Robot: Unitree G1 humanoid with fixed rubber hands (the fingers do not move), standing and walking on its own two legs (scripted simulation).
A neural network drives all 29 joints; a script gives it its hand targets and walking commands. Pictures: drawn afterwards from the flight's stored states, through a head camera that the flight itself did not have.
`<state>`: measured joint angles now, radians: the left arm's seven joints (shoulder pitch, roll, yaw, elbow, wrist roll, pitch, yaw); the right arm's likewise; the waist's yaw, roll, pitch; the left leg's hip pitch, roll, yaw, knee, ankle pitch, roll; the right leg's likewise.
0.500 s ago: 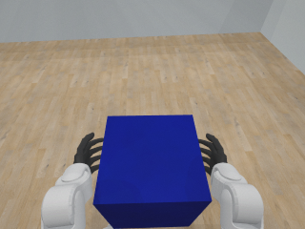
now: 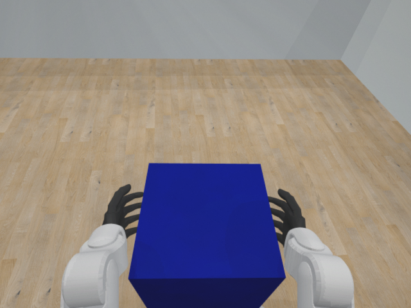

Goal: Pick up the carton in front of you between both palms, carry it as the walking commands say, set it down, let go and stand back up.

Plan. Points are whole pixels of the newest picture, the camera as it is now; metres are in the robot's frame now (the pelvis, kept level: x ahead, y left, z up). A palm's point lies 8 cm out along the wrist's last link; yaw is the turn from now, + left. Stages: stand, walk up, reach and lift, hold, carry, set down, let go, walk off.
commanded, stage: carry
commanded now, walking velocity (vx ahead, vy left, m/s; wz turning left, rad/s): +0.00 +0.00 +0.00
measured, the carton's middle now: (204, 243) +0.26 +0.00 -0.01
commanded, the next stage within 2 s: none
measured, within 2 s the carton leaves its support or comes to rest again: neither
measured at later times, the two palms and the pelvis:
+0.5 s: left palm (142, 129) +0.47 +0.13 +0.09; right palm (274, 133) +0.48 -0.17 +0.08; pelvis +0.22 -0.03 -0.01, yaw +2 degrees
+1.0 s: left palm (139, 134) +0.52 +0.16 +0.03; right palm (254, 136) +0.52 -0.14 +0.02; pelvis +0.25 +0.00 -0.02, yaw +2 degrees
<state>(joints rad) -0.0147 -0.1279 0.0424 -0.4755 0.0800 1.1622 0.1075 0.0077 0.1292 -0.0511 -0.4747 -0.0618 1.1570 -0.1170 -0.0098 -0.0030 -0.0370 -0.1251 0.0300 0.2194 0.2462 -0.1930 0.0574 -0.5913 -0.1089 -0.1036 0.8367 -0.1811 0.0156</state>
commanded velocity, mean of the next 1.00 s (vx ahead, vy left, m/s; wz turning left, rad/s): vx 0.00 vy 0.00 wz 0.00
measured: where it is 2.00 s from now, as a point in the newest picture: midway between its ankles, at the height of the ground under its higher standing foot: outside the picture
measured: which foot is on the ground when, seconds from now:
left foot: down 0.00-0.20, up 0.22-0.38, down 0.40-1.00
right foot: up 0.00-0.14, down 0.16-1.00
